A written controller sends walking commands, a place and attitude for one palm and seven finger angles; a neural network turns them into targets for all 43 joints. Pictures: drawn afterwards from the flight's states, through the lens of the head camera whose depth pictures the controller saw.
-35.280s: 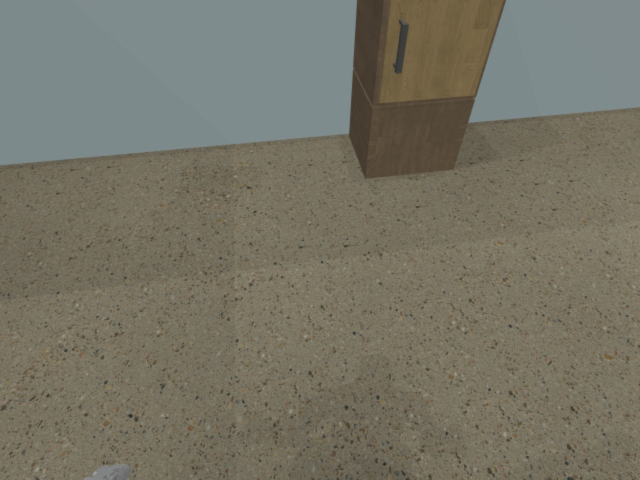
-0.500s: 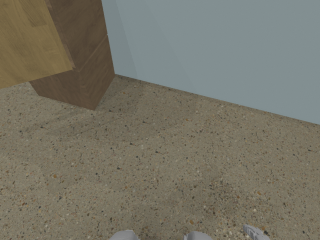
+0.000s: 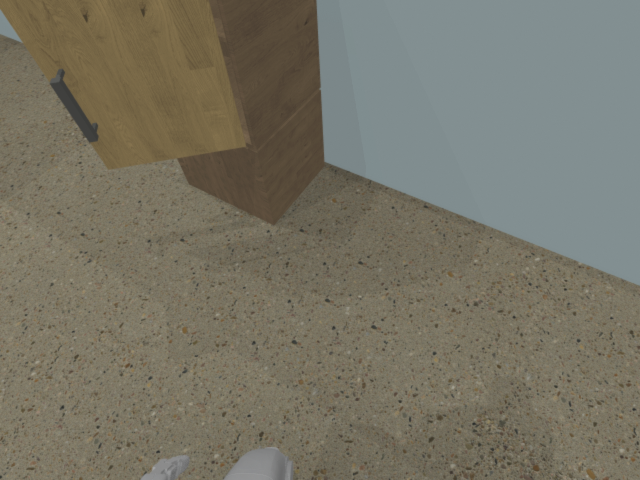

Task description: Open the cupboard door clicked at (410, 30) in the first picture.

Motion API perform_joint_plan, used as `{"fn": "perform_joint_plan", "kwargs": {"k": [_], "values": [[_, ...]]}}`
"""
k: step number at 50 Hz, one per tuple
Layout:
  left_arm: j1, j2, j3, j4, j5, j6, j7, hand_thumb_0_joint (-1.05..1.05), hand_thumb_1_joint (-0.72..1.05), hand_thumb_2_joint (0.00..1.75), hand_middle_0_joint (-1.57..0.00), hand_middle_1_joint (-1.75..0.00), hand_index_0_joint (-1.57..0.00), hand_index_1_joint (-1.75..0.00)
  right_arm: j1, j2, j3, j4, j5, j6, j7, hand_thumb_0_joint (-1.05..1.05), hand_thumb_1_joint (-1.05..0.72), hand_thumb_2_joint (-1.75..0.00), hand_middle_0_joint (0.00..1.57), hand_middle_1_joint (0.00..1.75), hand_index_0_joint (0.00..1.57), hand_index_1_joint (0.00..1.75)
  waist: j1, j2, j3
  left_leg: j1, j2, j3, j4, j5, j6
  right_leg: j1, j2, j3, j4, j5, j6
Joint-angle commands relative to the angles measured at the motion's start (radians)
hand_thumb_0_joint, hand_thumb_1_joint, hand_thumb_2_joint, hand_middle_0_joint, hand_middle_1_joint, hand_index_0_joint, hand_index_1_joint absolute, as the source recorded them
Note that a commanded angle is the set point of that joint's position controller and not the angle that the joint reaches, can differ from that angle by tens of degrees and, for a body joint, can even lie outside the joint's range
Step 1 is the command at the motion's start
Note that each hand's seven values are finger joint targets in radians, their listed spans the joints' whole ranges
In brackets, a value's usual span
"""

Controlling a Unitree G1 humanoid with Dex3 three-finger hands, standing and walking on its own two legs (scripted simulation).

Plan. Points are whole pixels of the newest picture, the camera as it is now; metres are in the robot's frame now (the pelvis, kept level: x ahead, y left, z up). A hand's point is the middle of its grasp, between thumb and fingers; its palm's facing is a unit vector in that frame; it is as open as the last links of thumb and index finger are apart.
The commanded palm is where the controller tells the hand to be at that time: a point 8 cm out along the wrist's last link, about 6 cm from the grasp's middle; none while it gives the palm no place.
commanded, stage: turn to face it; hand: left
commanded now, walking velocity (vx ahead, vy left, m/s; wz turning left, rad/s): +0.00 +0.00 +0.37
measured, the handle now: (77, 106) +0.94 +0.65 -0.11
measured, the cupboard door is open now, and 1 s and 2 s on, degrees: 43 43 43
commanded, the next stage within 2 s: take the last steps up to it in 0.28 s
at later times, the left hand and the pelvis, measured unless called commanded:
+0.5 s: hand out of the picture +0.04 +0.23 -0.16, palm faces +0.21 -0.95 -0.24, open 7.3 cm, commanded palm none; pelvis +0.02 +0.02 +0.00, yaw +10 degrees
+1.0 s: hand out of the picture -0.01 +0.24 -0.19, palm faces +0.40 -0.90 -0.18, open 7.4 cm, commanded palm none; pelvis +0.13 +0.11 -0.03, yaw +19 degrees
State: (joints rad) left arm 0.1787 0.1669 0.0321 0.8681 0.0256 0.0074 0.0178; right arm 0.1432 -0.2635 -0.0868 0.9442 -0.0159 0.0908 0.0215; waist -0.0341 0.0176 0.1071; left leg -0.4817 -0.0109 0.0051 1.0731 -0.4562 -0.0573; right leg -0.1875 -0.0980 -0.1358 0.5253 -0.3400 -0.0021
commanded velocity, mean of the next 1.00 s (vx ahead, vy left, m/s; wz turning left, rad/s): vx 0.19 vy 0.09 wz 0.21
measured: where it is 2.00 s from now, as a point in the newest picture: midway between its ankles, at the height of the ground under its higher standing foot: (244, 388)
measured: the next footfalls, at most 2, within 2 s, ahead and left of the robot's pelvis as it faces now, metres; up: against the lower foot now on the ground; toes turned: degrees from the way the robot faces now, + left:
left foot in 0.18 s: +0.04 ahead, +0.13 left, +0.00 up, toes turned +9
right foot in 0.56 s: +0.07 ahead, -0.11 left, +0.00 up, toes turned +6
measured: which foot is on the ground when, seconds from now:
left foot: up 0.00-0.16, down 0.18-0.54, up 0.56-0.92, down 0.94-1.00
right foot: down 0.00-0.18, up 0.20-0.54, down 0.56-0.94, up 0.96-1.00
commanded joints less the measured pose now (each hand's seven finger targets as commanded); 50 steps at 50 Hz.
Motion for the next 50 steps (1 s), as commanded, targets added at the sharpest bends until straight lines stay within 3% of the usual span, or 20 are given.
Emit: {"fn": "perform_joint_plan", "kwargs": {"k": [1,4,7,8,9,10,19,25,26,27,28,29,33,41,43,45,46,47,48,50], "values": [[0.101,0.223,0.063,-0.03,0.002,-0.021,0.018,0.0,0.9,0.9,-0.2,-0.3,-0.2,-0.3,-0.094,-0.016,0.012,-0.094,0.005,-0.037,0.006,0.0,-0.9,-0.9,0.2,0.3,0.2,0.3,0.073,-0.229,-0.122,-0.009,0.01,0.06,-0.19,-0.006,-0.002,0.172,-0.224,0.086,-0.102,0.738,-0.104],[0.131,0.242,0.072,-0.005,0.004,-0.021,0.015,0.0,0.9,0.9,-0.2,-0.3,-0.2,-0.3,-0.104,-0.014,0.019,-0.097,0.006,-0.047,0.001,0.0,-0.9,-0.9,0.2,0.3,0.2,0.3,0.081,-0.228,-0.123,0.062,-0.005,0.087,-0.331,0.008,0.018,0.166,-0.241,0.084,-0.064,0.784,-0.105],[0.092,0.242,0.074,0.004,-0.01,-0.018,0.009,0.0,0.9,0.9,-0.2,-0.3,-0.2,-0.3,0.01,-0.05,0.014,-0.064,0.0,-0.063,-0.006,0.0,-0.9,-0.9,0.2,0.3,0.2,0.3,0.007,-0.178,-0.169,0.317,-0.003,0.094,-0.616,0.241,0.047,0.05,-0.208,0.023,0.09,0.669,-0.033],[0.092,0.205,0.068,-0.013,-0.018,-0.013,0.004,0.0,0.9,0.9,-0.2,-0.3,-0.2,-0.3,0.068,-0.131,-0.005,-0.055,-0.009,-0.074,-0.01,0.0,-0.9,-0.9,0.2,0.3,0.2,0.3,-0.025,0.036,-0.229,0.502,0.163,-0.091,-0.657,0.518,0.113,-0.131,-0.134,-0.036,0.261,0.396,0.028],[0.066,0.137,0.042,-0.044,-0.023,-0.006,-0.001,0.0,0.9,0.9,-0.2,-0.3,-0.2,-0.3,0.132,-0.226,-0.027,-0.047,-0.013,-0.072,-0.017,0.0,-0.9,-0.9,0.2,0.3,0.2,0.3,-0.053,0.293,-0.24,0.56,0.416,-0.388,-0.683,0.924,0.275,-0.33,-0.019,-0.016,0.471,-0.302,0.077],[0.032,0.162,0.041,-0.05,-0.011,0.012,0.009,0.0,0.9,0.9,-0.2,-0.3,-0.2,-0.3,0.135,-0.225,-0.019,-0.037,-0.008,-0.064,-0.025,0.0,-0.9,-0.9,0.2,0.3,0.2,0.3,-0.048,0.183,-0.235,0.472,0.429,-0.334,-0.679,0.802,0.315,-0.307,-0.019,0.091,0.549,-0.348,0.058],[0.045,0.121,0.036,0.035,-0.011,0.028,-0.008,0.0,0.9,0.9,-0.2,-0.3,-0.2,-0.3,0.026,-0.129,0.015,-0.043,-0.01,-0.081,-0.051,0.0,-0.9,-0.9,0.2,0.3,0.2,0.3,0.024,0.111,-0.157,0.346,0.255,-0.171,-0.717,0.677,0.238,-0.234,0.022,0.099,0.416,-0.115,0.064],[0.126,0.117,0.045,0.055,-0.005,-0.005,-0.026,0.0,0.9,0.9,-0.2,-0.3,-0.2,-0.3,0.003,-0.124,0.004,-0.033,-0.006,-0.074,-0.035,0.0,-0.9,-0.9,0.2,0.3,0.2,0.3,0.075,0.113,-0.116,0.146,0.158,-0.196,-0.676,0.078,0.184,0.052,0.088,0.017,0.013,-0.014,0.045],[0.182,0.156,0.057,0.069,0.001,-0.018,-0.023,0.0,0.9,0.9,-0.2,-0.3,-0.2,-0.3,-0.005,-0.098,0.005,-0.038,0.001,-0.077,-0.029,0.0,-0.9,-0.9,0.2,0.3,0.2,0.3,0.107,0.022,-0.1,0.013,0.087,-0.141,-0.558,-0.01,0.14,0.191,0.033,0.08,-0.112,-0.033,0.029],[0.246,0.237,0.077,0.081,0.013,-0.029,-0.012,0.0,0.9,0.9,-0.2,-0.3,-0.2,-0.3,-0.007,-0.021,0.017,-0.064,0.009,-0.082,-0.021,0.0,-0.9,-0.9,0.2,0.3,0.2,0.3,0.14,-0.266,-0.095,-0.21,-0.028,-0.008,-0.3,-0.138,0.076,0.317,-0.231,0.407,-0.274,-0.221,-0.055],[0.274,0.285,0.078,0.073,0.004,-0.027,-0.008,0.0,0.9,0.9,-0.2,-0.3,-0.2,-0.3,-0.084,-0.051,0.014,-0.107,-0.006,-0.079,-0.013,0.0,-0.9,-0.9,0.2,0.3,0.2,0.3,0.17,-0.302,-0.033,-0.273,-0.024,-0.031,-0.054,-0.175,0.059,0.2,-0.417,0.628,-0.397,-0.3,-0.152],[0.235,0.261,0.077,0.068,0.0,-0.037,-0.001,0.0,0.9,0.9,-0.2,-0.3,-0.2,-0.3,-0.106,-0.073,0.004,-0.105,-0.012,-0.073,-0.008,0.0,-0.9,-0.9,0.2,0.3,0.2,0.3,0.137,-0.245,0.007,-0.27,0.025,-0.095,0.069,-0.067,0.058,0.096,-0.409,0.656,-0.415,-0.364,-0.18],[0.139,0.153,0.053,0.074,-0.002,-0.07,0.0,0.0,0.9,0.9,-0.2,-0.3,-0.2,-0.3,-0.037,-0.022,0.008,-0.04,-0.011,-0.068,0.015,0.0,-0.9,-0.9,0.2,0.3,0.2,0.3,0.06,-0.208,0.013,-0.22,0.084,-0.04,0.072,0.184,0.019,0.075,-0.255,0.231,-0.349,0.081,-0.082],[0.277,0.173,0.053,0.18,0.007,-0.079,0.001,0.0,0.9,0.9,-0.2,-0.3,-0.2,-0.3,-0.126,0.046,0.038,-0.05,0.002,-0.085,0.037,0.0,-0.9,-0.9,0.2,0.3,0.2,0.3,0.105,-0.236,-0.013,-0.093,0.048,0.11,-0.329,0.19,0.028,0.19,-0.244,0.038,-0.248,0.487,-0.062],[0.251,0.19,0.06,0.18,0.007,-0.074,0.001,0.0,0.9,0.9,-0.2,-0.3,-0.2,-0.3,-0.101,0.034,0.038,-0.05,0.003,-0.092,0.037,0.0,-0.9,-0.9,0.2,0.3,0.2,0.3,0.085,-0.246,-0.012,0.01,0.031,0.125,-0.397,0.17,0.049,0.147,-0.26,0.028,-0.22,0.492,-0.059],[0.194,0.204,0.067,0.173,0.002,-0.07,-0.001,0.0,0.9,0.9,-0.2,-0.3,-0.2,-0.3,0.073,-0.003,0.028,0.0,-0.006,-0.106,0.021,0.0,-0.9,-0.9,0.2,0.3,0.2,0.3,-0.015,-0.191,-0.077,0.293,-0.022,0.18,-0.536,0.212,0.072,0.046,-0.225,-0.036,-0.034,0.577,-0.032],[0.184,0.179,0.061,0.162,0.001,-0.066,-0.009,0.0,0.9,0.9,-0.2,-0.3,-0.2,-0.3,0.233,-0.072,0.012,0.047,-0.01,-0.11,0.009,0.0,-0.9,-0.9,0.2,0.3,0.2,0.3,-0.08,-0.062,-0.166,0.506,0.011,0.148,-0.565,0.21,0.087,-0.049,-0.179,-0.069,0.193,0.484,-0.009],[0.218,0.108,0.053,0.13,-0.014,-0.057,-0.02,0.0,0.9,0.9,-0.2,-0.3,-0.2,-0.3,0.363,-0.196,-0.022,0.071,-0.026,-0.12,-0.009,0.0,-0.9,-0.9,0.2,0.3,0.2,0.3,-0.116,0.241,-0.275,0.716,0.292,-0.254,-0.615,0.245,0.199,-0.326,-0.018,-0.109,0.518,-0.065,0.042],[0.121,0.079,0.039,0.081,-0.014,-0.054,-0.015,0.0,0.9,0.9,-0.2,-0.3,-0.2,-0.3,0.428,-0.237,-0.029,0.089,-0.016,-0.111,-0.028,0.0,-0.9,-0.9,0.2,0.3,0.2,0.3,-0.133,0.239,-0.277,0.679,0.405,-0.416,-0.755,0.263,0.277,-0.442,0.028,0.02,0.73,-0.292,0.017],[0.055,0.069,0.035,0.074,-0.012,-0.05,-0.011,0.0,0.9,0.9,-0.2,-0.3,-0.2,-0.3,0.244,-0.161,-0.006,0.042,-0.012,-0.117,-0.039,0.0,-0.9,-0.9,0.2,0.3,0.2,0.3,-0.062,0.203,-0.171,0.437,0.398,-0.366,-0.826,-0.005,0.293,-0.508,-0.041,0.104,0.852,-0.174,-0.014]]}}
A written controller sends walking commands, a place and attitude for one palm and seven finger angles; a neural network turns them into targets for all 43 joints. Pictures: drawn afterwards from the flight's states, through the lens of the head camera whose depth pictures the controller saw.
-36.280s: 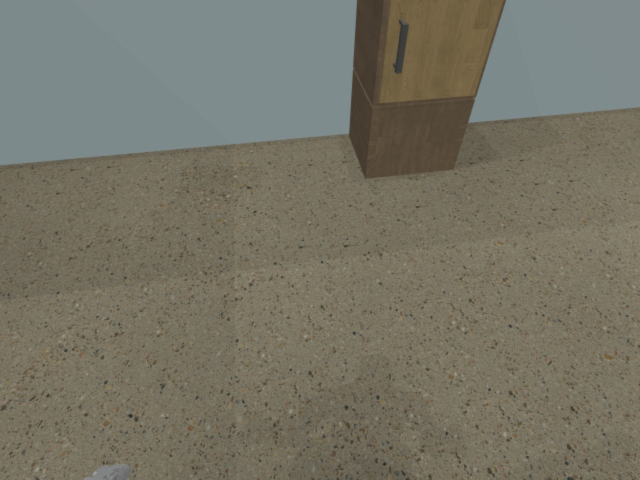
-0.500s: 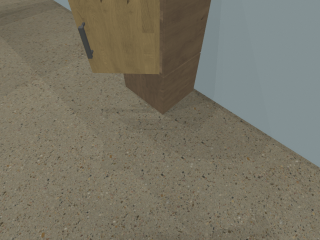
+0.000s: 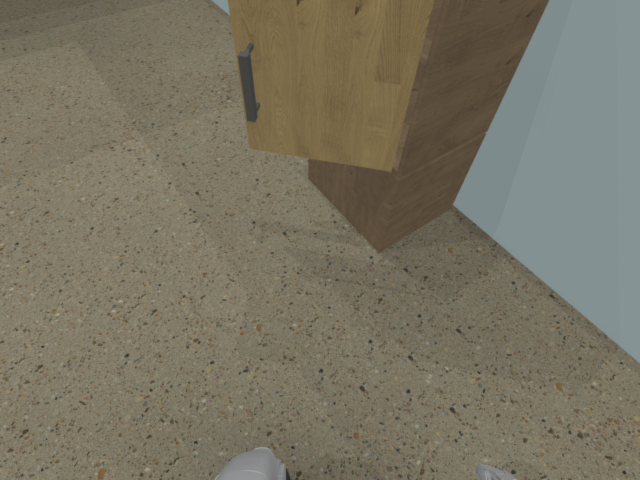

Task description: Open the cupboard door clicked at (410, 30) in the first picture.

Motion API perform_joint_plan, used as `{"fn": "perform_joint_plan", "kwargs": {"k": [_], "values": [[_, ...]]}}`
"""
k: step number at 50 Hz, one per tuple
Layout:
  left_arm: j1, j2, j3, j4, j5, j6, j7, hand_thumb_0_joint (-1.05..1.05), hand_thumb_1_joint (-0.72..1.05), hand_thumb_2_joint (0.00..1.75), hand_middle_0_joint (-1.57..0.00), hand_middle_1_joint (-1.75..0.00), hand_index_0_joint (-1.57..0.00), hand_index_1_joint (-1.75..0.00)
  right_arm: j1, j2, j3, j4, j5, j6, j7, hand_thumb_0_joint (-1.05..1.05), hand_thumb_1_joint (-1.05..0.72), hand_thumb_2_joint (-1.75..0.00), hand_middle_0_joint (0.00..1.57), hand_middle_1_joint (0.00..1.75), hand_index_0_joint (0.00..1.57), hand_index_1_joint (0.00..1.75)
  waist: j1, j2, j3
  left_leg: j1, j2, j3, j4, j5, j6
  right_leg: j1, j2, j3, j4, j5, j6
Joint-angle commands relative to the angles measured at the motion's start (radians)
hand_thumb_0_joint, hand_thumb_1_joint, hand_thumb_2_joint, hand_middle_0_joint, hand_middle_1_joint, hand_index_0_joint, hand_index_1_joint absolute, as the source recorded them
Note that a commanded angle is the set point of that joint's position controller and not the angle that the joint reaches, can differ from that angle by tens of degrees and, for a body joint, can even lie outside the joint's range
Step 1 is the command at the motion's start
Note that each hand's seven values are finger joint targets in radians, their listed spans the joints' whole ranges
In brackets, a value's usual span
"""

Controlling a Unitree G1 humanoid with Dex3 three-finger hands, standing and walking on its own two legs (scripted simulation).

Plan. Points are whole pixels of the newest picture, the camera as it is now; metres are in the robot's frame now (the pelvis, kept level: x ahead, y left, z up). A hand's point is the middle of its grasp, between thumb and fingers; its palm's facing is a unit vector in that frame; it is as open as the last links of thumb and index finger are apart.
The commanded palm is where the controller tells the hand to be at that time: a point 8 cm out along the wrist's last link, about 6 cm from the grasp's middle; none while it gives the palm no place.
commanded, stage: take the last steps up to it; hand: left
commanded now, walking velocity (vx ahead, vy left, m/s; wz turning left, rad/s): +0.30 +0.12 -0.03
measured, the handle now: (251, 83) +0.95 +0.26 -0.08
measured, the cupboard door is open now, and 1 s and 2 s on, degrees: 43 43 43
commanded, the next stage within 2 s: come to a stop and stand still in 0.70 s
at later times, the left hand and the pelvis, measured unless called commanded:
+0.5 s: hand (221, 357) +0.29 +0.18 -0.12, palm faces +0.01 -0.98 -0.21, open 7.3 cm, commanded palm none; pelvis +0.18 +0.01 +0.02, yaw +0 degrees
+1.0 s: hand (172, 343) +0.31 +0.27 -0.16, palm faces +0.06 -0.98 -0.16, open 7.3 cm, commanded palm none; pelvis +0.33 +0.10 +0.02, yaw -1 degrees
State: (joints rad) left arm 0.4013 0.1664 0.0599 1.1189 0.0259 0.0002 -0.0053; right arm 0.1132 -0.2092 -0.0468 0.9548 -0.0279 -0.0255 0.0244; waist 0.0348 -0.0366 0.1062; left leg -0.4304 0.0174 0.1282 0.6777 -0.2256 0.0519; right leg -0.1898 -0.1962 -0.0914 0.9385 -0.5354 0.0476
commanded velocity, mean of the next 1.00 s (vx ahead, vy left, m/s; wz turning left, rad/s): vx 0.13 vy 0.03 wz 0.00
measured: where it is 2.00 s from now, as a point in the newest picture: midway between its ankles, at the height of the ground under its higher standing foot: (309, 424)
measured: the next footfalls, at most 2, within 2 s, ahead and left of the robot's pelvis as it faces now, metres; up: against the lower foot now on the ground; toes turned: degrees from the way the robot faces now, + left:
right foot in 0.38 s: +0.24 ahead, -0.09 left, +0.00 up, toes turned -9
left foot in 0.82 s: +0.40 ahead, +0.16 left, +0.00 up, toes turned +1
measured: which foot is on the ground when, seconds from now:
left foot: down 0.00-0.40, up 0.42-0.80, down 0.82-1.00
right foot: up 0.00-0.36, down 0.38-0.82, up 0.84-1.00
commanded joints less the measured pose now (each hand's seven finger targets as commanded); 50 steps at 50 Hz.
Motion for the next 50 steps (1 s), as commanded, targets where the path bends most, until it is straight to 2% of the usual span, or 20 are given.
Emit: {"fn": "perform_joint_plan", "kwargs": {"k": [1,5,14,17,18,19,20,21,23,25,27,36,38,39,40,41,42,44,46,50], "values": [[-0.151,0.08,0.009,-0.156,-0.004,-0.038,0.003,0.0,0.9,0.9,-0.2,-0.3,-0.2,-0.3,0.211,-0.163,-0.03,0.016,-0.002,-0.006,-0.044,0.0,-0.9,-0.9,0.2,0.3,0.2,0.3,-0.095,0.202,-0.114,0.281,0.331,-0.424,-0.452,-0.249,0.155,-0.468,0.035,0.065,0.408,0.083,-0.065],[-0.082,0.037,0.007,-0.123,0.002,-0.015,-0.005,0.0,0.9,0.9,-0.2,-0.3,-0.2,-0.3,0.175,-0.095,-0.008,0.026,0.0,-0.035,-0.046,0.0,-0.9,-0.9,0.2,0.3,0.2,0.3,-0.02,0.117,-0.083,0.201,0.251,-0.244,-0.493,-0.005,0.142,-0.38,0.038,0.043,0.232,0.198,-0.051],[-0.257,0.058,0.006,-0.216,0.002,-0.017,-0.01,0.0,0.9,0.9,-0.2,-0.3,-0.2,-0.3,0.237,-0.102,-0.013,0.069,-0.004,-0.033,-0.033,0.0,-0.9,-0.9,0.2,0.3,0.2,0.3,-0.027,0.08,-0.017,0.234,0.237,-0.178,-0.49,0.056,0.158,-0.236,0.087,0.008,-0.202,0.274,-0.051],[-0.164,0.085,0.015,-0.195,0.004,-0.03,-0.009,0.0,0.9,0.9,-0.2,-0.3,-0.2,-0.3,0.238,-0.099,-0.008,0.086,-0.001,-0.028,-0.034,0.0,-0.9,-0.9,0.2,0.3,0.2,0.3,0.022,0.022,-0.044,0.196,0.171,-0.124,-0.311,0.102,0.097,-0.01,0.132,-0.025,-0.389,0.32,-0.067],[-0.041,0.134,0.028,-0.163,0.007,-0.043,-0.005,0.0,0.9,0.9,-0.2,-0.3,-0.2,-0.3,0.236,-0.082,-0.005,0.086,0.009,-0.032,-0.031,0.0,-0.9,-0.9,0.2,0.3,0.2,0.3,0.074,-0.056,-0.109,0.105,0.092,-0.064,-0.105,0.1,0.051,0.2,0.077,0.07,-0.468,0.315,-0.097],[0.09,0.233,0.052,-0.126,0.01,-0.054,0.002,0.0,0.9,0.9,-0.2,-0.3,-0.2,-0.3,0.265,-0.05,-0.002,0.064,0.019,-0.038,-0.024,0.0,-0.9,-0.9,0.2,0.3,0.2,0.3,0.101,-0.271,-0.196,-0.128,-0.037,0.017,0.183,-0.129,-0.014,0.429,-0.19,0.441,-0.586,0.322,-0.205],[0.111,0.264,0.053,-0.124,-0.009,-0.056,0.007,0.0,0.9,0.9,-0.2,-0.3,-0.2,-0.3,0.256,-0.091,-0.01,0.052,0.009,-0.03,-0.026,0.0,-0.9,-0.9,0.2,0.3,0.2,0.3,0.091,-0.294,-0.209,-0.191,-0.037,-0.064,0.422,-0.361,-0.032,0.39,-0.317,0.627,-0.707,0.311,-0.279],[0.038,0.213,0.044,-0.133,-0.01,-0.055,0.018,0.0,0.9,0.9,-0.2,-0.3,-0.2,-0.3,0.192,-0.099,-0.02,0.049,0.004,-0.022,-0.027,0.0,-0.9,-0.9,0.2,0.3,0.2,0.3,0.07,-0.183,-0.126,-0.229,0.012,-0.143,0.509,-0.287,-0.038,0.275,-0.305,0.576,-0.723,0.322,-0.276],[-0.055,0.13,0.019,-0.154,-0.01,-0.065,0.02,0.0,0.9,0.9,-0.2,-0.3,-0.2,-0.3,0.141,-0.041,-0.009,0.052,0.005,-0.009,-0.022,0.0,-0.9,-0.9,0.2,0.3,0.2,0.3,0.019,-0.037,-0.022,-0.216,0.076,-0.168,0.482,-0.114,-0.058,0.094,-0.215,0.333,-0.728,0.451,-0.222],[-0.066,0.097,0.008,-0.141,-0.009,-0.08,0.018,0.0,0.9,0.9,-0.2,-0.3,-0.2,-0.3,0.206,-0.003,-0.003,0.079,0.002,0.009,-0.015,0.0,-0.9,-0.9,0.2,0.3,0.2,0.3,-0.02,-0.102,-0.059,-0.15,0.083,-0.131,0.397,-0.047,-0.08,0.064,-0.14,0.155,-0.727,0.601,-0.178],[-0.052,0.082,0.013,-0.124,-0.005,-0.091,0.018,0.0,0.9,0.9,-0.2,-0.3,-0.2,-0.3,0.212,0.017,-0.006,0.083,0.003,0.016,-0.009,0.0,-0.9,-0.9,0.2,0.3,0.2,0.3,-0.028,-0.083,-0.078,-0.123,0.081,-0.1,0.31,-0.01,-0.095,0.064,-0.115,0.091,-0.729,0.661,-0.177],[-0.012,0.149,0.011,-0.05,0.003,-0.076,0.019,0.0,0.9,0.9,-0.2,-0.3,-0.2,-0.3,0.051,0.009,-0.002,0.009,0.01,0.0,0.013,0.0,-0.9,-0.9,0.2,0.3,0.2,0.3,0.003,-0.166,-0.026,-0.011,0.029,-0.025,-0.046,0.021,-0.073,0.078,-0.116,0.044,-0.664,0.664,-0.153],[-0.041,0.161,0.018,-0.052,0.0,-0.065,0.022,0.0,0.9,0.9,-0.2,-0.3,-0.2,-0.3,0.133,-0.015,-0.006,0.031,0.008,-0.008,0.006,0.0,-0.9,-0.9,0.2,0.3,0.2,0.3,-0.048,-0.128,-0.042,0.168,0.0,-0.002,-0.163,0.064,-0.06,0.008,-0.091,0.011,-0.582,0.599,-0.126],[-0.041,0.145,0.015,-0.055,-0.001,-0.058,0.021,0.0,0.9,0.9,-0.2,-0.3,-0.2,-0.3,0.234,-0.056,-0.012,0.062,0.005,-0.015,-0.001,0.0,-0.9,-0.9,0.2,0.3,0.2,0.3,-0.092,-0.051,-0.082,0.321,0.003,-0.015,-0.218,0.08,-0.053,-0.052,-0.05,-0.014,-0.445,0.546,-0.11],[0.0,0.097,0.007,-0.061,-0.006,-0.049,0.02,0.0,0.9,0.9,-0.2,-0.3,-0.2,-0.3,0.339,-0.15,-0.032,0.088,-0.008,-0.023,-0.015,0.0,-0.9,-0.9,0.2,0.3,0.2,0.3,-0.117,0.173,-0.167,0.482,0.166,-0.188,-0.234,0.19,-0.003,-0.173,0.057,-0.079,-0.216,0.278,-0.07],[0.013,0.055,-0.011,-0.083,-0.013,-0.045,0.023,0.0,0.9,0.9,-0.2,-0.3,-0.2,-0.3,0.39,-0.216,-0.043,0.087,-0.006,-0.016,-0.033,0.0,-0.9,-0.9,0.2,0.3,0.2,0.3,-0.122,0.338,-0.215,0.53,0.348,-0.415,-0.306,0.378,0.092,-0.303,0.153,-0.079,0.051,-0.11,-0.04],[-0.002,0.049,-0.019,-0.094,-0.014,-0.038,0.034,0.0,0.9,0.9,-0.2,-0.3,-0.2,-0.3,0.335,-0.199,-0.029,0.071,-0.004,-0.008,-0.047,0.0,-0.9,-0.9,0.2,0.3,0.2,0.3,-0.102,0.208,-0.213,0.413,0.389,-0.422,-0.336,0.42,0.13,-0.278,0.137,0.028,0.136,-0.113,-0.056],[-0.013,0.035,-0.025,-0.06,-0.017,-0.013,0.043,0.0,0.9,0.9,-0.2,-0.3,-0.2,-0.3,0.157,-0.128,-0.002,0.029,0.002,-0.006,-0.066,0.0,-0.9,-0.9,0.2,0.3,0.2,0.3,-0.049,0.22,-0.151,0.218,0.359,-0.346,-0.377,0.419,0.126,-0.22,0.089,0.1,0.133,-0.023,-0.037],[-0.005,0.056,-0.02,-0.041,-0.017,0.01,0.034,0.0,0.9,0.9,-0.2,-0.3,-0.2,-0.3,0.094,-0.104,0.012,0.028,0.005,0.0,-0.076,0.0,-0.9,-0.9,0.2,0.3,0.2,0.3,-0.023,0.126,-0.109,0.141,0.337,-0.275,-0.39,0.417,0.12,-0.166,0.09,0.095,0.075,0.024,-0.031],[-0.033,0.083,0.011,-0.085,-0.005,0.049,0.025,0.0,0.9,0.9,-0.2,-0.3,-0.2,-0.3,0.111,-0.146,-0.014,0.046,0.006,0.023,-0.09,0.0,-0.9,-0.9,0.2,0.3,0.2,0.3,-0.036,0.122,-0.17,0.23,0.368,-0.251,-0.367,0.465,0.14,-0.263,0.128,0.098,0.152,0.062,-0.022]]}}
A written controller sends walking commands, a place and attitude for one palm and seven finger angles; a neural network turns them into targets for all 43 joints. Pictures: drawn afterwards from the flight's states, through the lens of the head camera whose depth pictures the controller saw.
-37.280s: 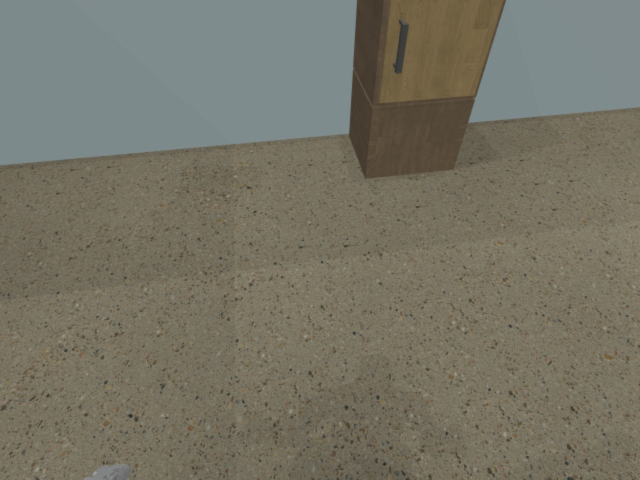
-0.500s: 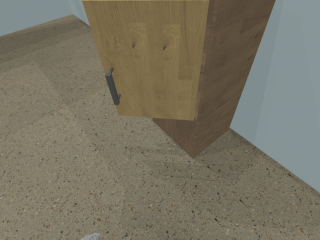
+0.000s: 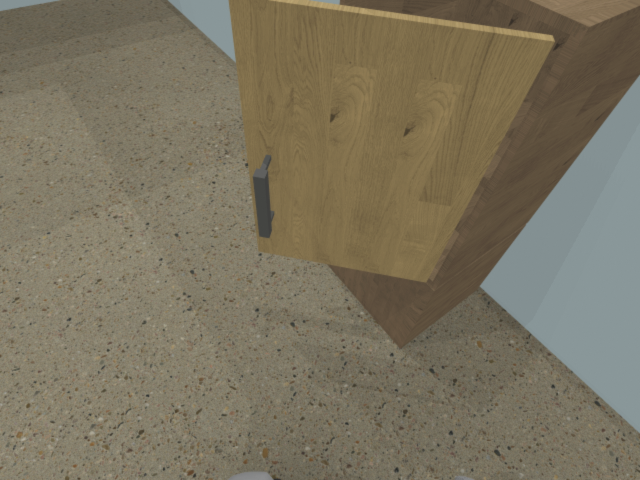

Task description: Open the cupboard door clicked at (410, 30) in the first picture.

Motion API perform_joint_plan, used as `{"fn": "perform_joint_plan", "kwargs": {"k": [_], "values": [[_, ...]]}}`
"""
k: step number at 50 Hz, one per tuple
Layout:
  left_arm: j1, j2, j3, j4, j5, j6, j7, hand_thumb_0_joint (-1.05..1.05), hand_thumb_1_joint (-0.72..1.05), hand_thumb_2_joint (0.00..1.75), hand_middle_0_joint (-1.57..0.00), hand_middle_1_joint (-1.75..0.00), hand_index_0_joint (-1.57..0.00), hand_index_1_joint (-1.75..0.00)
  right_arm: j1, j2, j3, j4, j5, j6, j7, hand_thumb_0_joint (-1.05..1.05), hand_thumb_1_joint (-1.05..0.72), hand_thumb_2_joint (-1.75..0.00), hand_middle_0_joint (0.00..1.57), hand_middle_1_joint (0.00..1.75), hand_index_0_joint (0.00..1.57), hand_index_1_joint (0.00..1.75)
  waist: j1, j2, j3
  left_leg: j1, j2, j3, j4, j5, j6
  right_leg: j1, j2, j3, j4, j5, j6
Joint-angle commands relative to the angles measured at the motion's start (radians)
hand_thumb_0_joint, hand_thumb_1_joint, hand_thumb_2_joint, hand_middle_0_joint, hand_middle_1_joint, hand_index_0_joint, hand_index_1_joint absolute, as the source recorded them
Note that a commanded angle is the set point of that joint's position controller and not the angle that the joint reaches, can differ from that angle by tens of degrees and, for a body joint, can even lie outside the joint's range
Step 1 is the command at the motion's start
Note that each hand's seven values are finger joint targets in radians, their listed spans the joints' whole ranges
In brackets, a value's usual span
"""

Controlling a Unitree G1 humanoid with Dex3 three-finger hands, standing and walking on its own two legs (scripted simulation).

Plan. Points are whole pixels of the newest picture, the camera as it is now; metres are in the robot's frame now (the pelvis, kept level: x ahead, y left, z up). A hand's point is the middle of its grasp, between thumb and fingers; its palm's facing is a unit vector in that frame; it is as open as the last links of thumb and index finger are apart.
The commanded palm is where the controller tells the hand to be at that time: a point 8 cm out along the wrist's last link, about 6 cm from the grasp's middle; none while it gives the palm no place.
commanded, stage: come to a stop and stand still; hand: left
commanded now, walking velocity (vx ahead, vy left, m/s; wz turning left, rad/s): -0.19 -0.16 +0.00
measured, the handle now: (266, 198) +0.61 +0.17 -0.10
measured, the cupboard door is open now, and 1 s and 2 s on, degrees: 43 43 43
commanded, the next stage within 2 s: look again from close up in 1.42 s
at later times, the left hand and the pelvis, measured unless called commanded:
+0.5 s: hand out of the picture +0.09 +0.12 -0.17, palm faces -0.05 -0.97 -0.22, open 7.3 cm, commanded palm none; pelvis +0.00 -0.05 +0.00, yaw -1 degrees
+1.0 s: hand out of the picture +0.00 +0.08 -0.17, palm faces +0.04 -0.99 -0.16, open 7.3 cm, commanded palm none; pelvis +0.02 -0.08 +0.01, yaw +0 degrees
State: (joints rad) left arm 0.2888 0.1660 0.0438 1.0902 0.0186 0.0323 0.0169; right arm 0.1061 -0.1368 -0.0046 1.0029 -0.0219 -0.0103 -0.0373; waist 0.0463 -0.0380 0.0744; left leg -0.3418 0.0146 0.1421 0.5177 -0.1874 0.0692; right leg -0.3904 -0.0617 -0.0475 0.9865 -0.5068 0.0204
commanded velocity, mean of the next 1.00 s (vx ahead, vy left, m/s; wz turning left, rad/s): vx -0.02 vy -0.02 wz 0.00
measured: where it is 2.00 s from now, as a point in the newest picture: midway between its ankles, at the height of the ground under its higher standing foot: outside the picture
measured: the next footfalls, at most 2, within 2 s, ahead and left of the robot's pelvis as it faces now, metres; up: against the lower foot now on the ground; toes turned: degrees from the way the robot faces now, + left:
right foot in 0.36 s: -0.01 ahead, -0.19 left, +0.00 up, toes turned -4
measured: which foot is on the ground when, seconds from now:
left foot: down 0.00-1.00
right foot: up 0.00-0.34, down 0.36-1.00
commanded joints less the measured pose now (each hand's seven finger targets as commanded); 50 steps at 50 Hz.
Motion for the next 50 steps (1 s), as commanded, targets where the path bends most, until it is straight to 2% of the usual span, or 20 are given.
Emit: {"fn": "perform_joint_plan", "kwargs": {"k": [1,8,12,15,16,17,18,19,21,22,24,25,26,27,28,29,33,36,43,50], "values": [[0.068,0.092,0.032,-0.073,0.004,0.021,0.002,0.0,0.9,0.9,-0.2,-0.3,-0.2,-0.3,0.12,-0.216,-0.062,-0.007,-0.001,0.008,-0.031,0.0,-0.9,-0.9,0.2,0.3,0.2,0.3,-0.047,0.1,-0.132,0.137,0.382,-0.271,-0.2,0.439,0.13,-0.082,-0.004,0.062,0.123,0.039,0.006],[-0.041,0.083,0.038,-0.15,0.007,0.036,-0.007,0.0,0.9,0.9,-0.2,-0.3,-0.2,-0.3,0.121,-0.228,-0.077,-0.011,-0.009,0.012,-0.022,0.0,-0.9,-0.9,0.2,0.3,0.2,0.3,-0.059,0.175,-0.141,0.153,0.35,-0.239,-0.208,0.323,0.109,-0.081,0.008,0.051,0.027,0.073,0.015],[-0.085,0.074,0.024,-0.168,0.005,0.025,-0.008,0.0,0.9,0.9,-0.2,-0.3,-0.2,-0.3,0.142,-0.236,-0.084,-0.006,-0.015,0.02,-0.005,0.0,-0.9,-0.9,0.2,0.3,0.2,0.3,-0.075,0.242,-0.127,0.104,0.315,-0.245,-0.218,0.173,0.089,0.037,0.023,0.0,-0.185,0.04,-0.003],[-0.027,0.089,0.023,-0.148,0.0,0.012,-0.005,0.0,0.9,0.9,-0.2,-0.3,-0.2,-0.3,0.146,-0.248,-0.091,-0.008,-0.008,0.028,0.005,0.0,-0.9,-0.9,0.2,0.3,0.2,0.3,-0.045,0.185,-0.153,0.041,0.265,-0.231,-0.172,0.042,0.043,0.215,0.048,-0.039,-0.453,0.194,-0.017],[-0.002,0.114,0.026,-0.142,0.003,0.001,-0.001,0.0,0.9,0.9,-0.2,-0.3,-0.2,-0.3,0.155,-0.22,-0.087,-0.007,-0.002,0.029,0.01,0.0,-0.9,-0.9,0.2,0.3,0.2,0.3,-0.03,0.109,-0.136,-0.002,0.211,-0.193,-0.111,0.02,0.005,0.285,0.033,-0.018,-0.587,0.265,-0.023],[-0.001,0.173,0.031,-0.145,0.008,-0.01,0.005,0.0,0.9,0.9,-0.2,-0.3,-0.2,-0.3,0.172,-0.168,-0.081,-0.016,0.006,0.031,0.017,0.0,-0.9,-0.9,0.2,0.3,0.2,0.3,-0.037,-0.05,-0.132,-0.086,0.125,-0.124,-0.005,-0.113,-0.055,0.324,-0.116,0.149,-0.702,0.265,-0.07],[-0.045,0.229,0.03,-0.153,0.009,-0.016,0.009,0.0,0.9,0.9,-0.2,-0.3,-0.2,-0.3,0.146,-0.114,-0.062,-0.039,0.009,0.036,0.024,0.0,-0.9,-0.9,0.2,0.3,0.2,0.3,-0.049,-0.197,-0.086,-0.115,0.032,-0.055,0.104,-0.278,-0.102,0.225,-0.268,0.267,-0.753,0.306,-0.146],[-0.089,0.229,0.016,-0.167,0.009,-0.017,0.009,0.0,0.9,0.9,-0.2,-0.3,-0.2,-0.3,0.117,-0.114,-0.057,-0.054,0.007,0.043,0.03,0.0,-0.9,-0.9,0.2,0.3,0.2,0.3,-0.045,-0.094,-0.079,-0.048,0.021,-0.097,0.199,-0.295,-0.095,0.118,-0.281,0.228,-0.74,0.363,-0.182],[-0.142,0.176,0.009,-0.144,0.002,-0.034,0.018,0.0,0.9,0.9,-0.2,-0.3,-0.2,-0.3,0.164,-0.108,-0.054,-0.019,0.0,0.047,0.018,0.0,-0.9,-0.9,0.2,0.3,0.2,0.3,-0.081,-0.257,-0.097,-0.042,0.025,-0.102,0.207,-0.236,-0.096,0.187,-0.187,0.147,-0.644,0.644,-0.166],[-0.147,0.161,0.002,-0.137,-0.002,-0.037,0.017,0.0,0.9,0.9,-0.2,-0.3,-0.2,-0.3,0.189,-0.116,-0.053,0.005,0.002,0.045,0.016,0.0,-0.9,-0.9,0.2,0.3,0.2,0.3,-0.083,-0.237,-0.086,-0.015,0.021,-0.094,0.184,-0.194,-0.101,0.203,-0.16,0.104,-0.608,0.73,-0.153],[-0.123,0.15,-0.001,-0.116,-0.01,-0.039,0.017,0.0,0.9,0.9,-0.2,-0.3,-0.2,-0.3,0.216,-0.109,-0.046,0.036,0.006,0.035,0.014,0.0,-0.9,-0.9,0.2,0.3,0.2,0.3,-0.083,-0.133,-0.082,0.076,0.022,-0.1,0.019,-0.038,-0.101,0.208,-0.133,0.086,-0.543,0.729,-0.12],[-0.101,0.137,-0.006,-0.103,-0.016,-0.039,0.015,0.0,0.9,0.9,-0.2,-0.3,-0.2,-0.3,0.231,-0.12,-0.043,0.051,0.006,0.024,0.013,0.0,-0.9,-0.9,0.2,0.3,0.2,0.3,-0.078,-0.048,-0.094,0.149,0.056,-0.138,-0.049,0.192,-0.085,0.18,-0.098,0.067,-0.514,0.653,-0.082],[-0.074,0.114,-0.009,-0.097,-0.019,-0.035,0.014,0.0,0.9,0.9,-0.2,-0.3,-0.2,-0.3,0.228,-0.137,-0.042,0.061,0.004,0.015,0.008,0.0,-0.9,-0.9,0.2,0.3,0.2,0.3,-0.062,0.04,-0.085,0.183,0.107,-0.185,-0.062,0.302,-0.062,0.161,-0.051,0.057,-0.519,0.526,-0.053],[-0.061,0.101,-0.01,-0.092,-0.019,-0.028,0.018,0.0,0.9,0.9,-0.2,-0.3,-0.2,-0.3,0.227,-0.159,-0.041,0.065,0.002,0.013,0.004,0.0,-0.9,-0.9,0.2,0.3,0.2,0.3,-0.056,0.072,-0.043,0.132,0.137,-0.217,-0.08,0.278,-0.042,0.168,-0.028,0.062,-0.554,0.393,-0.041],[-0.054,0.093,-0.004,-0.079,-0.018,-0.019,0.018,0.0,0.9,0.9,-0.2,-0.3,-0.2,-0.3,0.207,-0.15,-0.04,0.076,0.001,0.011,0.002,0.0,-0.9,-0.9,0.2,0.3,0.2,0.3,-0.047,0.159,-0.028,0.098,0.137,-0.233,-0.114,0.227,-0.032,0.185,-0.021,0.05,-0.56,0.314,-0.036],[-0.046,0.098,-0.004,-0.068,-0.018,-0.018,0.015,0.0,0.9,0.9,-0.2,-0.3,-0.2,-0.3,0.199,-0.144,-0.037,0.079,0.002,0.01,0.0,0.0,-0.9,-0.9,0.2,0.3,0.2,0.3,-0.043,0.18,-0.027,0.088,0.133,-0.231,-0.128,0.204,-0.032,0.21,-0.016,0.051,-0.568,0.303,-0.037],[-0.029,0.103,-0.008,-0.039,-0.017,-0.031,0.01,0.0,0.9,0.9,-0.2,-0.3,-0.2,-0.3,0.208,-0.124,-0.037,0.093,0.006,0.011,-0.001,0.0,-0.9,-0.9,0.2,0.3,0.2,0.3,-0.053,0.034,-0.058,0.142,0.092,-0.175,-0.106,0.132,-0.061,0.22,-0.046,0.08,-0.635,0.362,-0.049],[-0.024,0.094,-0.012,-0.027,-0.015,-0.039,0.012,0.0,0.9,0.9,-0.2,-0.3,-0.2,-0.3,0.216,-0.113,-0.036,0.106,0.007,0.011,-0.001,0.0,-0.9,-0.9,0.2,0.3,0.2,0.3,-0.062,-0.009,-0.059,0.18,0.089,-0.158,-0.103,0.138,-0.066,0.213,-0.049,0.078,-0.655,0.394,-0.051],[0.022,0.083,-0.02,0.006,-0.015,-0.044,0.015,0.0,0.9,0.9,-0.2,-0.3,-0.2,-0.3,0.199,-0.112,-0.026,0.122,0.006,0.011,-0.003,0.0,-0.9,-0.9,0.2,0.3,0.2,0.3,-0.059,-0.004,-0.016,0.199,0.087,-0.151,-0.111,0.168,-0.068,0.206,-0.055,0.08,-0.665,0.457,-0.051],[0.055,0.077,-0.023,0.025,-0.015,-0.047,0.017,0.0,0.9,0.9,-0.2,-0.3,-0.2,-0.3,0.193,-0.113,-0.022,0.125,0.007,0.007,-0.008,0.0,-0.9,-0.9,0.2,0.3,0.2,0.3,-0.056,0.009,-0.027,0.219,0.087,-0.144,-0.107,0.194,-0.07,0.233,-0.058,0.072,-0.666,0.516,-0.049]]}}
